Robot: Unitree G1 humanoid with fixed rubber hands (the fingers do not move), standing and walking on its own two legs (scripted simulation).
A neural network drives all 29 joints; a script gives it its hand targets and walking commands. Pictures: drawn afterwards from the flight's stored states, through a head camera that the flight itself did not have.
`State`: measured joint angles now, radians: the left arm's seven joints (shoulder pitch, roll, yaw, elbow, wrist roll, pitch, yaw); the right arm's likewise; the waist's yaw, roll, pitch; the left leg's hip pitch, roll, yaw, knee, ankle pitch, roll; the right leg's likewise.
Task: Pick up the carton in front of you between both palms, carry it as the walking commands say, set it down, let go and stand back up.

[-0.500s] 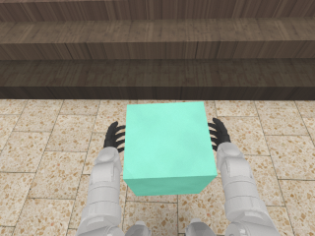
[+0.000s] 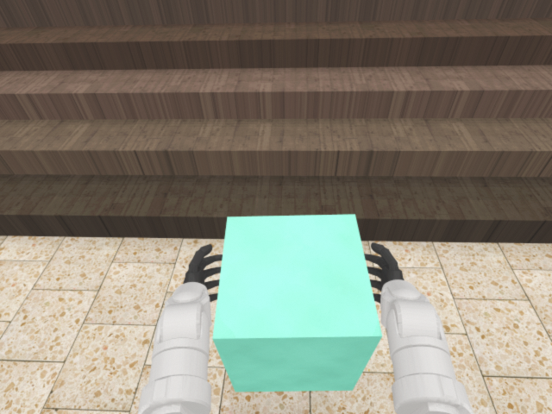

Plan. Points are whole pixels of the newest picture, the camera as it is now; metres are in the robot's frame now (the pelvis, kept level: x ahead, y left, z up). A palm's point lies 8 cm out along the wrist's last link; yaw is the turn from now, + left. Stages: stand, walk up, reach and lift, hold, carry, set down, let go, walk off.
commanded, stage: reach and lift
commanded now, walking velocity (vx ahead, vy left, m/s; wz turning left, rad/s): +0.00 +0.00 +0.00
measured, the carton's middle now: (292, 307) +0.31 +0.00 -0.05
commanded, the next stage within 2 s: hold in 0.82 s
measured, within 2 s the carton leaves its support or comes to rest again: neither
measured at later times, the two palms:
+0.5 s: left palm (196, 283) +0.31 +0.15 +0.04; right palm (391, 280) +0.31 -0.15 +0.03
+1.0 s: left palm (190, 281) +0.30 +0.15 +0.06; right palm (394, 278) +0.30 -0.15 +0.05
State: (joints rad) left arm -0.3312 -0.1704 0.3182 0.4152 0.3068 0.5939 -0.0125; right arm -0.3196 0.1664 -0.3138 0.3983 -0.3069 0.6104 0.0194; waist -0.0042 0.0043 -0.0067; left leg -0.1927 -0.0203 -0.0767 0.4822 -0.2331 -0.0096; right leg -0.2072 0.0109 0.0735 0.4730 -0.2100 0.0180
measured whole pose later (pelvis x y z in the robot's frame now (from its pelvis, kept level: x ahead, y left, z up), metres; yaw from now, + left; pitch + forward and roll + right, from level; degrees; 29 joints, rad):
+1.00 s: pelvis +0.01 +0.00 +0.01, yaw +0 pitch -7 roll +0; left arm -0.23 -0.14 0.19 0.19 0.25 0.74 0.00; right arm -0.22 0.14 -0.18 0.18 -0.25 0.75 0.00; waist 0.00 0.01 0.02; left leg -0.04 -0.01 -0.08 0.35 -0.19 -0.01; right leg -0.05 0.01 0.07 0.34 -0.17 0.02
